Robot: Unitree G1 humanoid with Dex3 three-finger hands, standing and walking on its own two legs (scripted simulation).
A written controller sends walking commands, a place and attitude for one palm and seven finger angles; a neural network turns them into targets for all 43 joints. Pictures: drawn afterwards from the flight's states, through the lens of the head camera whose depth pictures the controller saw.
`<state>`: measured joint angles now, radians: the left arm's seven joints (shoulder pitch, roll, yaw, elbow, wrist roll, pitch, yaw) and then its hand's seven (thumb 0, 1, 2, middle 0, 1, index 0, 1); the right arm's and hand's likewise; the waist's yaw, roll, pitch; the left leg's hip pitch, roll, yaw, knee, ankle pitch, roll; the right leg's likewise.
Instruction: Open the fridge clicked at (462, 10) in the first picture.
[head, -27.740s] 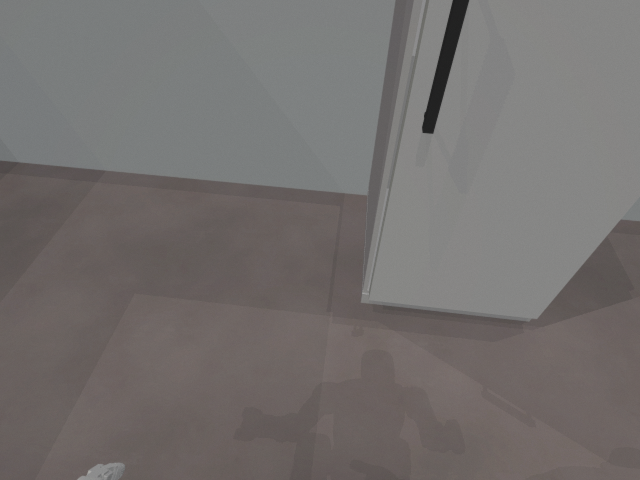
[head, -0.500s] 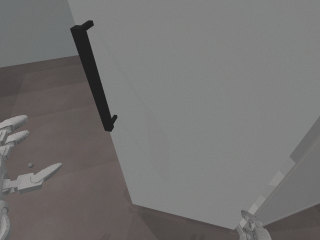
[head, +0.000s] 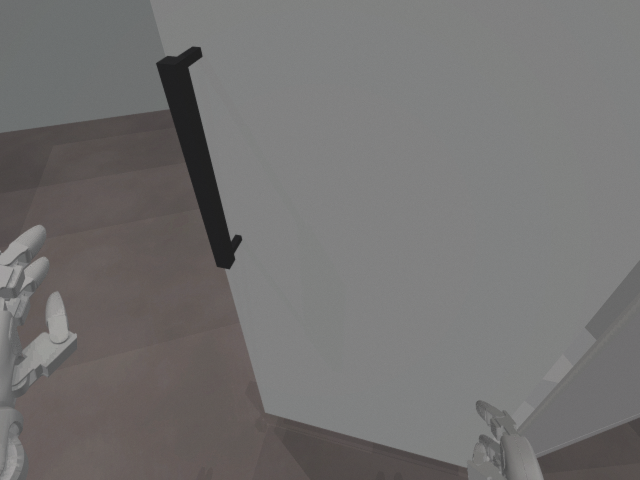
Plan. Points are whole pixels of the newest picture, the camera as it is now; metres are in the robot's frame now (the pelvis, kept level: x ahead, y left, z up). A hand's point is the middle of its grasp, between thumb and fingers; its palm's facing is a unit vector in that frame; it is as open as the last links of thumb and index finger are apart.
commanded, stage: draw the hand back to the body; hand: left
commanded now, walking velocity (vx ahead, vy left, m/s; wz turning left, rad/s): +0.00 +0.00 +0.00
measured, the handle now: (211, 174) +0.42 +0.21 +0.19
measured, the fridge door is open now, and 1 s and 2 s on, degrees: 58 58 58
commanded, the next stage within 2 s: step back with the hand held close in 0.16 s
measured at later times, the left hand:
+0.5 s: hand (83, 337) +0.19 +0.27 +0.15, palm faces +0.39 -0.82 -0.43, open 7.4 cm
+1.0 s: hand (14, 392) +0.13 +0.30 +0.15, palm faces +0.41 -0.81 -0.42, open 7.4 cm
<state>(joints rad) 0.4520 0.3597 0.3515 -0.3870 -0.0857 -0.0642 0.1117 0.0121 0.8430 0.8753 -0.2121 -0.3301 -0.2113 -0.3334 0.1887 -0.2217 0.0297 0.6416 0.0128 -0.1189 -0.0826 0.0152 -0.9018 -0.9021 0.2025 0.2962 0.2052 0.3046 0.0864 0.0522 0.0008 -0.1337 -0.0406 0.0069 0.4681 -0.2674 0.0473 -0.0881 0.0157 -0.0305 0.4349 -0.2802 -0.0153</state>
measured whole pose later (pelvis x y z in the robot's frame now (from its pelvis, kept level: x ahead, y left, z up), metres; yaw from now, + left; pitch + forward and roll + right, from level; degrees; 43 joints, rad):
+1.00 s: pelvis -0.07 +0.04 -0.01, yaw +0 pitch +0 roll -3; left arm 0.52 0.40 0.41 -0.53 -0.03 -0.21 0.15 0.01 0.89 0.90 -0.21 -0.30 -0.21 -0.31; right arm 0.21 -0.22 0.02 0.58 0.01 -0.05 -0.08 0.01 -0.90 -0.90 0.20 0.30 0.21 0.30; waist 0.01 -0.01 0.04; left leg -0.41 -0.04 0.02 0.61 -0.20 0.10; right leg -0.34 0.01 -0.02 0.55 -0.22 0.02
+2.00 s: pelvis -0.29 +0.07 +0.00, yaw -2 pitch +0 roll +0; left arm 0.50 0.38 0.40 -0.42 -0.04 -0.16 0.15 0.01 0.89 0.90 -0.21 -0.30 -0.21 -0.31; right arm 0.31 -0.21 0.01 0.70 -0.01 -0.08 -0.08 0.01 -0.90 -0.90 0.21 0.30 0.21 0.31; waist 0.05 -0.04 -0.09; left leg -0.39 0.00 0.03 0.79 -0.38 0.02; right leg -0.20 -0.01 -0.07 0.49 -0.31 -0.04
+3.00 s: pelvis -0.26 +0.10 +0.00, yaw +2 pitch +1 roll +0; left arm 0.54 0.40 0.40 -0.47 -0.04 -0.20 0.14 0.02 0.89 0.90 -0.21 -0.30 -0.21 -0.31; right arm 0.18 -0.21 0.01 0.59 0.01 -0.09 -0.07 0.01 -0.90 -0.90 0.20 0.30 0.21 0.30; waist 0.01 -0.01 0.02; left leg -0.25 0.02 0.06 0.49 -0.25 0.01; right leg -0.19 0.01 -0.02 0.46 -0.29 -0.01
